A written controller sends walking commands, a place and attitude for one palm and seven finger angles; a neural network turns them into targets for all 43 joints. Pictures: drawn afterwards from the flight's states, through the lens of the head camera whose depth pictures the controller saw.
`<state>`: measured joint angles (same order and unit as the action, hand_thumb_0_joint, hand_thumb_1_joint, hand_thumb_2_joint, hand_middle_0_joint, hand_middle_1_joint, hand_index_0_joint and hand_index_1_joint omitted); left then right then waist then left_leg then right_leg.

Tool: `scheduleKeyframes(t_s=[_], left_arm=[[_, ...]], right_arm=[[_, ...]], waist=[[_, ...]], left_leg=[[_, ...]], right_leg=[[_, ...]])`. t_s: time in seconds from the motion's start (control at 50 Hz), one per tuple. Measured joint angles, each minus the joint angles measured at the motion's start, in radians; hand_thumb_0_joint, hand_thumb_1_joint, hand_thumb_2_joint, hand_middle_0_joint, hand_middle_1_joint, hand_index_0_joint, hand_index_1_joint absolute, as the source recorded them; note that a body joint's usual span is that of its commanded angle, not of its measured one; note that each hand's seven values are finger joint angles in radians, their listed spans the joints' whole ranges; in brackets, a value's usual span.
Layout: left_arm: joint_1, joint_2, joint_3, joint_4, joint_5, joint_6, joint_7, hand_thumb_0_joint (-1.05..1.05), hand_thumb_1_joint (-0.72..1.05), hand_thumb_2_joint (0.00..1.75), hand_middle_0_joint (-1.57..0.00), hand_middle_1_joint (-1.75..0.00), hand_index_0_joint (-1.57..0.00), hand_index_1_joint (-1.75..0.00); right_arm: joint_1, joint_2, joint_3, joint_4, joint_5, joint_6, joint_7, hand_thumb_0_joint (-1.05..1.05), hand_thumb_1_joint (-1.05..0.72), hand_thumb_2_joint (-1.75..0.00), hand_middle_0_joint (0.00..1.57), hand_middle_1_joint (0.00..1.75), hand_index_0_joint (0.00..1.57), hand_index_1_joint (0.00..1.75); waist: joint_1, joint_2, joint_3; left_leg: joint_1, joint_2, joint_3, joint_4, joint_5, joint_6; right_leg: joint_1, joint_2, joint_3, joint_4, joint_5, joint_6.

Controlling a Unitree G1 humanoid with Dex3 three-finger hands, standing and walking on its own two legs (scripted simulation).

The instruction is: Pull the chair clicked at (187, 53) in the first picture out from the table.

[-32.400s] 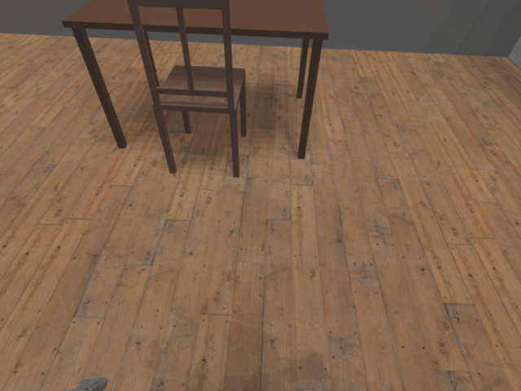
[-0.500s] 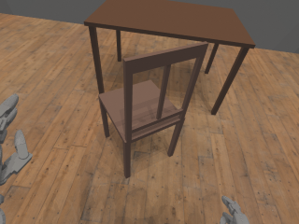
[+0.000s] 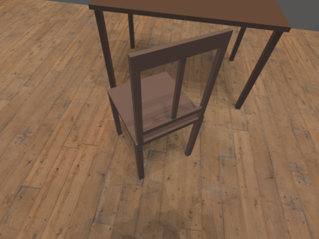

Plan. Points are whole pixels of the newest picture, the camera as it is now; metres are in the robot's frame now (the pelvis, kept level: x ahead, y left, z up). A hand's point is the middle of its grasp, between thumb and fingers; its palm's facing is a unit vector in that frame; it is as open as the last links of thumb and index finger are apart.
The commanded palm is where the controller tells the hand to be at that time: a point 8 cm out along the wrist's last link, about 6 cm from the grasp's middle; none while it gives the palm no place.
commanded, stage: let the arm hang, fingers relaxed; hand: left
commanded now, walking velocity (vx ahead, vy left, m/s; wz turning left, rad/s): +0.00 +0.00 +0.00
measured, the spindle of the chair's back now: (177, 92) +0.65 -0.04 -0.07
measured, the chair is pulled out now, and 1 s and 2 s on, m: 0.49 0.49 0.49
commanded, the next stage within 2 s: look to check the result in 0.64 s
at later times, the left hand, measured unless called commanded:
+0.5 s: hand out of the picture +0.03 +0.17 -0.16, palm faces -0.01 -0.98 -0.21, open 7.3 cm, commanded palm none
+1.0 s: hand out of the picture +0.01 +0.16 -0.17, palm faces -0.02 -0.98 -0.19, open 7.4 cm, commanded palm none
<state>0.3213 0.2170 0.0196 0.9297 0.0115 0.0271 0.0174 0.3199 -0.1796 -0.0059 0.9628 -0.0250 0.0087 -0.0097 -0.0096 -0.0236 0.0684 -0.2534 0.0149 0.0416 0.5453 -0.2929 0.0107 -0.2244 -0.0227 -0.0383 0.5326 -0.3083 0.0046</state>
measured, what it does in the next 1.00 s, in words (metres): stands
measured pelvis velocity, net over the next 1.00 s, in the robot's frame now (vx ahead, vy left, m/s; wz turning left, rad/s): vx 0.01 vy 0.00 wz -0.03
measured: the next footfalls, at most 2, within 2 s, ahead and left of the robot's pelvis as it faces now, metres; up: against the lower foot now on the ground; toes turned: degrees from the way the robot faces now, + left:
none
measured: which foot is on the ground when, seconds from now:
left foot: down 0.00-1.00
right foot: down 0.00-1.00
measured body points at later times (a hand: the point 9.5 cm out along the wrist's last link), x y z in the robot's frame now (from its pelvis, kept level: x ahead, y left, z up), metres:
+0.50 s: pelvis +0.01 +0.00 +0.01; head +0.02 -0.01 +0.46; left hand +0.03 +0.22 -0.15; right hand +0.00 -0.22 -0.15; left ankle +0.00 +0.11 -0.73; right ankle -0.02 -0.12 -0.73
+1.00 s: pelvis +0.01 +0.00 +0.01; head +0.03 -0.01 +0.46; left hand +0.01 +0.21 -0.15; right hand -0.01 -0.21 -0.15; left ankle +0.00 +0.11 -0.73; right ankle -0.02 -0.12 -0.73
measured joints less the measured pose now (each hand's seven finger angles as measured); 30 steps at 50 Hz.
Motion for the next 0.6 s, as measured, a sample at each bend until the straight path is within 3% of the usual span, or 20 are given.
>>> scheduleKeyframes(t_s=[0.22,0.36,0.6], left_arm=[[-0.012,-0.023,-0.022,0.123,-0.004,-0.015,0.01,0.0,0.92,0.9,-0.2,-0.3,-0.2,-0.29],[-0.049,-0.065,-0.032,0.139,-0.002,-0.026,0.016,0.01,0.91,0.9,-0.2,-0.3,-0.2,-0.29],[-0.06,-0.058,-0.024,0.159,-0.004,-0.032,0.016,0.01,0.92,0.9,-0.21,-0.3,-0.2,-0.3]], right_arm=[[-0.017,0.019,0.001,0.073,0.006,-0.001,-0.004,0.01,-0.91,-0.9,0.2,0.3,0.19,0.3],[-0.028,0.028,0.003,0.11,0.005,-0.007,-0.008,0.01,-0.92,-0.9,0.2,0.3,0.2,0.3],[-0.023,0.038,0.002,0.134,0.005,-0.016,-0.014,0.0,-0.91,-0.9,0.2,0.3,0.19,0.3]], waist=[[-0.003,0.052,-0.004],[-0.004,0.043,-0.016],[-0.007,0.033,-0.02]], left_leg=[[0.06,-0.003,0.015,-0.082,0.032,-0.002],[0.083,-0.003,0.02,-0.112,0.044,-0.003],[0.101,-0.001,0.022,-0.135,0.051,-0.006]], right_leg=[[0.045,0.0,0.014,-0.062,0.026,0.001],[0.062,0.0,0.019,-0.084,0.035,0.0],[0.078,0.004,0.02,-0.105,0.042,-0.002]])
